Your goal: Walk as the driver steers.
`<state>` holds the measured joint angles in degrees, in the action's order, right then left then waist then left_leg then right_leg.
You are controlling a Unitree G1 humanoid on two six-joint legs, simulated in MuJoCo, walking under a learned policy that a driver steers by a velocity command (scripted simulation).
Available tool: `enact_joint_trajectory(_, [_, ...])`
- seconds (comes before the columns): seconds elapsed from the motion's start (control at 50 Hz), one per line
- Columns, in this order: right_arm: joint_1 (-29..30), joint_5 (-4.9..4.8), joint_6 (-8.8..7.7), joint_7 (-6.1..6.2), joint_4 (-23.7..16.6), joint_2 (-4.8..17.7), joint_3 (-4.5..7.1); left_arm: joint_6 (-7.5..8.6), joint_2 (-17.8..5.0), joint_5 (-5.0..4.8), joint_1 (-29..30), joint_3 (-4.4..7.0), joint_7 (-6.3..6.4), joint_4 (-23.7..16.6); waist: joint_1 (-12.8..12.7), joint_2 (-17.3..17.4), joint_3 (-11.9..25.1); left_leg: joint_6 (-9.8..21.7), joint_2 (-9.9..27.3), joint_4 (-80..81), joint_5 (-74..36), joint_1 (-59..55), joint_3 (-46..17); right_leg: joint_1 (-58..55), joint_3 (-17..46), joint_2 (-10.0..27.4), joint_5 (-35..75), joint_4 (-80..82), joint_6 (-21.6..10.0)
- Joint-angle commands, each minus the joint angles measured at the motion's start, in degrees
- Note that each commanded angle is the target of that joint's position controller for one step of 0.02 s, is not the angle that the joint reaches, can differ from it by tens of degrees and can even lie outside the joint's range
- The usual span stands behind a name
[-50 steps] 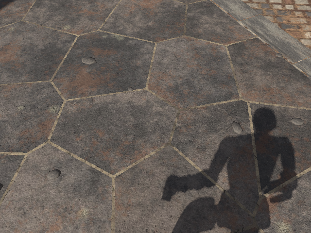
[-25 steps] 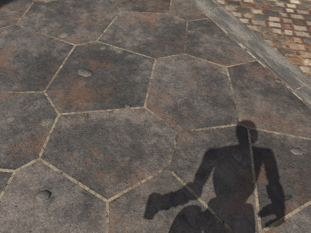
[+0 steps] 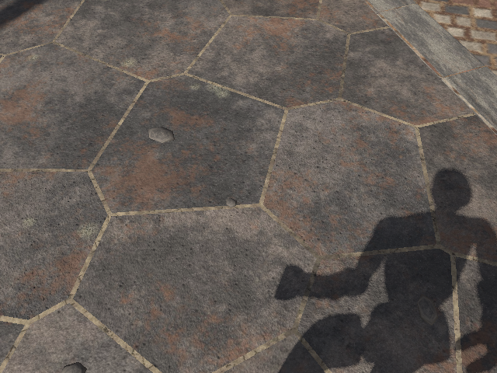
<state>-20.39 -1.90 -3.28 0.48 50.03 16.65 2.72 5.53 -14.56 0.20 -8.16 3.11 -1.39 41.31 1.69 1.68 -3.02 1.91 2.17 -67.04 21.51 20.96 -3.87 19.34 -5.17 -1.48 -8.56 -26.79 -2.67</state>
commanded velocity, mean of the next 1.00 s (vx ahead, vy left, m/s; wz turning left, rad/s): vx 0.42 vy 0.00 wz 0.51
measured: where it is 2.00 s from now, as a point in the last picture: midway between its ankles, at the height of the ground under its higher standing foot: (167, 260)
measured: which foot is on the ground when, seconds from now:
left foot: up 0.00-0.38, down 0.40-0.88, up 0.90-1.00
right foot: down 0.00-0.42, up 0.44-0.84, down 0.86-1.00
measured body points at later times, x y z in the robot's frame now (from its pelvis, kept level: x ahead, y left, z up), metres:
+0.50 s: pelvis +0.27 +0.08 -0.01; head +0.32 +0.10 +0.44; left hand +0.29 +0.38 -0.13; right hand +0.50 -0.14 -0.10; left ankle +0.33 +0.17 -0.73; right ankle +0.17 -0.11 -0.63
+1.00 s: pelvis +0.53 +0.12 -0.01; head +0.56 +0.13 +0.44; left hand +0.56 +0.43 -0.09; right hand +0.76 -0.08 -0.12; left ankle +0.37 +0.18 -0.65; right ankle +0.67 +0.08 -0.73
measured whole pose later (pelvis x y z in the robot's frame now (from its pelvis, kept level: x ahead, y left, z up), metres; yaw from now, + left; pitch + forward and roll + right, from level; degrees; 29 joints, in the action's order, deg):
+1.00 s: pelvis +0.53 +0.12 -0.01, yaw +32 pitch +2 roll +0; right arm -16.0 -0.8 1.3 2.2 39.6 17.9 3.6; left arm 4.0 -14.5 1.1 -3.9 2.1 -1.3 41.3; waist 1.4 1.5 -3.1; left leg -2.8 -4.3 -67.4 31.9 22.9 -7.8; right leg 24.8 -0.3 -1.8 -5.7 -28.9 -1.7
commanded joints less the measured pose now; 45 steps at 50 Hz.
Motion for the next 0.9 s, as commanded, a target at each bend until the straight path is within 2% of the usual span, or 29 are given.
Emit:
enact_joint_trajectory(0.02, [-2.1,-0.21,0.48,0.19,-3.7,3.7,1.61,1.62,-4.3,0.47,-1.9,1.6,-0.02,-0.5,-0.6,-6.7,4.3,-0.5,6.3,-1.8,-5.6,10.8,-3.0,-10.5,15.6,15.9,0.7,18.2,-8.5])
enact_joint_trajectory(0.04, [-1.8,-0.13,1.2,0.24,-4.1,2.9,1.57,2.07,-4.5,0.24,-1.5,1.73,-0.06,0.2,-0.1,-6.4,3.1,-0.9,6.7,-1.0,-5.9,11.2,-2.8,-8.6,13.1,16.0,2.4,19.5,-8.9])
enact_joint_trajectory(0.08, [1.0,0.3,2.03,0.46,-5.7,2.9,1.69,2.48,-5.9,0.33,-1.2,2.21,0.17,1.5,0.1,-5.5,0.7,-1.6,7.2,1.7,-9.3,14.6,-3.3,-7.2,9.0,16.1,4.8,21.2,-9.1])
enact_joint_trajectory(0.12, [3.8,0.56,1.84,0.19,-7.0,3.0,1.68,2.35,-7.0,0.55,-2.3,2.53,0.68,2.5,-0.5,-4.7,-0.3,-2.1,7.1,7.0,-15.4,17.6,-3.5,-8.8,5.3,15.6,7.3,21.6,-9.0])
enact_joint_trajectory(0.16, [6.9,0.57,1.21,-0.68,-8.0,2.5,1.38,1.93,-8.0,0.57,-2.8,2.69,1.13,3.1,-1.5,-3.9,-0.7,-2.1,6.6,14.7,-21.7,17.2,-1.9,-10.2,1.0,14.3,9.8,21.4,-8.1])
enact_joint_trajectory(0.2, [11.7,0.7,0.78,-1.65,-9.5,1.7,0.81,1.45,-9.3,0.28,-4.4,2.92,1.49,3.7,-3.6,-2.9,-1.6,-1.7,5.8,21.3,-25.4,16.4,1.3,-11.9,-1.9,14.4,11.0,21.3,-7.5])
enact_joint_trajectory(0.26, [17.4,0.64,0.7,-2.8,-12.5,1.3,0.38,0.2,-10.9,-0.49,-7.9,3.39,1.72,5.1,-5.9,-2.2,-3.0,-0.6,5.1,27.4,-24.2,18.8,3.5,-18.7,-3.7,16.5,12.6,19.6,-7.1])
enact_joint_trajectory(0.3, [19.4,0.61,0.76,-3.47,-14.4,2.0,0.52,-0.91,-11.7,-1.13,-9.1,3.71,1.78,5.8,-6.0,-2.9,-3.2,0.7,4.2,29.6,-20.0,19.8,5.0,-23.5,-4.6,17.9,16.9,16.8,-6.2])
enact_joint_trajectory(0.34, [18.0,0.65,1.03,-3.85,-15.5,3.6,1.31,-1.86,-13.2,-1.55,-8.2,4.09,2.02,5.6,-3.9,-4.7,-0.7,2.8,1.1,30.5,-14.0,15.2,8.0,-26.1,-6.2,18.3,33.2,10.5,-4.8])
enact_joint_trajectory(0.36, [14.6,0.64,1.28,-3.82,-15.2,5.0,2.15,-2.35,-14.1,-1.77,-7.5,4.3,2.21,5.3,-1.7,-6.0,2.1,4.1,-1.3,30.3,-10.9,10.0,9.7,-26.5,-7.0,18.0,42.9,4.4,-4.1])
enact_joint_trajectory(0.38, [7.4,0.46,1.45,-3.56,-13.7,7.3,3.58,-2.86,-14.3,-2.02,-6.5,4.27,2.37,5.0,2.7,-5.8,6.1,5.9,-4.1,32.3,-11.0,0.3,10.9,-24.4,-8.3,16.6,47.7,-5.9,-2.9])
enact_joint_trajectory(0.4, [-2.8,0.34,1.83,-2.67,-11.1,11.2,5.73,-2.83,-12.9,-1.76,-6.5,3.58,2.61,4.6,7.7,-3.7,11.4,8.3,-5.1,35.2,-14.0,-16.1,8.2,-15.3,-9.2,14.3,40.8,-20.6,-0.5])
enact_joint_trajectory(0.42, [-5.7,0.13,2.04,-1.58,-10.4,18.4,7.46,-1.86,-5.9,0.5,-10.7,1.37,2.27,1.6,4.1,10.5,15.9,16.6,9.3,37.3,-9.1,-36.5,-18.7,9.7,-8.4,6.3,-0.2,-42.3,3.4])
enact_joint_trajectory(0.44, [-5.1,0.62,0.94,-2.06,-13.0,17.4,6.47,0.57,-5.2,0.02,-9.6,0.34,1.51,0.4,3.4,10.1,25.5,23.8,17.5,47.9,-1.5,-44.6,-45.5,21.1,6.4,-1.5,-26.5,-53.1,3.9])
enact_joint_trajectory(0.46, [-4.0,1.18,0.12,-2.56,-12.7,12.6,5.01,1.97,-9.9,-2.4,-2.6,1.58,0.78,-1.2,5.8,4.4,20.3,20.0,16.3,50.6,-2.4,-42.2,-39.1,27.2,10.9,1.8,-22.2,-54.3,2.5])
enact_joint_trajectory(0.48, [-1.5,1.09,-0.39,-2.56,-12.7,10.8,4.48,2.78,-9.5,-2.75,-0.7,1.27,0.69,-2.0,4.1,2.7,13.4,17.8,14.1,50.4,-6.4,-34.4,-30.8,27.8,10.2,4.2,-17.1,-50.2,1.4])
enact_joint_trajectory(0.5, [2.7,0.91,-0.48,-2.42,-13.2,9.0,3.96,2.99,-9.1,-1.44,-1.0,1.32,1.19,-1.2,1.3,-1.2,9.3,15.8,11.5,50.4,-12.3,-25.9,-24.3,24.7,10.0,6.6,-13.3,-44.9,1.4])
enact_joint_trajectory(0.52, [5.7,1.33,-0.51,-2.17,-14.2,7.1,3.27,2.5,-9.8,-0.41,-1.9,1.83,1.47,-0.6,-0.9,-0.5,7.3,14.8,9.5,51.4,-18.3,-19.5,-19.8,20.3,10.1,8.2,-10.7,-40.9,1.8])
enact_joint_trajectory(0.54, [7.0,1.81,-0.51,-1.95,-15.1,6.6,3.04,1.72,-9.9,-0.12,-2.8,2.01,1.34,-0.5,-2.2,0.8,6.8,14.7,8.5,52.6,-21.3,-15.7,-18.3,17.2,10.2,8.6,-9.1,-39.3,2.4])
enact_joint_trajectory(0.6, [6.0,1.37,-0.86,-0.98,-14.8,8.2,3.51,0.14,-7.7,0.71,-2.2,1.57,1.47,-1.0,-2.8,0.2,5.7,15.2,6.5,54.1,-28.4,-10.1,-13.4,15.6,8.6,7.7,-4.8,-32.3,5.3])
enact_joint_trajectory(0.68, [2.8,0.91,-0.32,0.28,-13.6,9.2,3.82,0.12,-5.6,0.42,6.7,0.52,1.26,-3.4,0.4,2.3,3.3,12.0,3.0,53.7,-22.6,-7.5,-9.8,14.1,8.1,4.7,9.1,-14.3,7.0])
enact_joint_trajectory(0.72, [1.6,0.97,0.27,0.62,-12.9,9.8,4.06,0.48,-5.5,0.3,10.3,0.37,0.85,-4.5,1.6,3.4,2.2,10.2,2.1,51.5,-25.9,-6.2,-9.5,10.7,7.1,2.0,13.3,-7.4,6.8])
enact_joint_trajectory(0.76, [-0.2,0.76,1.07,0.95,-12.0,10.0,4.28,0.85,-6.5,0.08,11.4,0.73,0.41,-5.2,2.0,4.3,3.3,8.8,2.6,47.8,-28.5,-8.0,-11.6,8.3,7.7,0.3,14.4,-4.2,6.1])
enact_joint_trajectory(0.8, [0.0,0.66,1.85,1.46,-12.1,9.2,4.2,1.06,-8.0,0.08,10.2,1.44,0.04,-5.0,1.0,5.1,4.5,7.5,3.5,43.2,-28.6,-11.5,-15.3,6.9,9.3,-0.3,11.9,-1.6,4.9])
enact_joint_trajectory(0.84, [2.5,0.93,2.22,1.93,-13.0,8.1,3.97,1.5,-9.1,0.42,5.3,2.06,-0.05,-3.6,-1.5,6.3,6.3,5.8,3.6,37.1,-31.1,-14.1,-16.8,3.1,9.0,0.4,11.7,0.8,2.8])
enact_joint_trajectory(0.86, [3.6,0.93,2.14,1.88,-13.7,6.6,3.5,1.87,-9.8,1.26,1.8,2.36,0.18,-2.8,-3.5,5.3,8.6,3.8,0.6,31.3,-32.4,-13.6,-15.1,-3.3,8.2,1.7,18.4,4.1,1.3])
enact_joint_trajectory(0.88, [2.9,1.89,1.95,1.81,-15.2,3.5,2.32,2.1,-12.6,2.56,-3.1,2.7,0.48,-2.9,-4.8,-1.2,16.3,1.2,-3.1,17.7,-19.3,-7.6,-11.9,-17.5,16.1,11.4,36.1,0.5,-2.2])
enact_joint_trajectory(0.9, [-10.9,1.68,1.9,1.49,-13.5,0.0,1.32,1.17,-14.1,3.01,-4.7,2.77,0.48,-2.4,0.7,-17.1,24.0,-2.7,-11.3,-0.2,22.6,7.8,-8.8,-34.9,35.0,26.1,51.7,-2.1,-14.0])
Next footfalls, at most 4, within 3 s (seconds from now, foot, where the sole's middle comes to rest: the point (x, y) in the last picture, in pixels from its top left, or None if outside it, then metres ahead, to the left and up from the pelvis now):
0.40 left None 0.37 0.18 -0.77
0.86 right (220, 287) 0.70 0.10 -0.77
1.22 left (156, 347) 0.53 0.27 -0.77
1.60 right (202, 241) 0.86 0.16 -0.77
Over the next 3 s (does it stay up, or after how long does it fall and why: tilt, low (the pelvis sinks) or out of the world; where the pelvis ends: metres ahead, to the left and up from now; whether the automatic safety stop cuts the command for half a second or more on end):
stays up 0.80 0.23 0.01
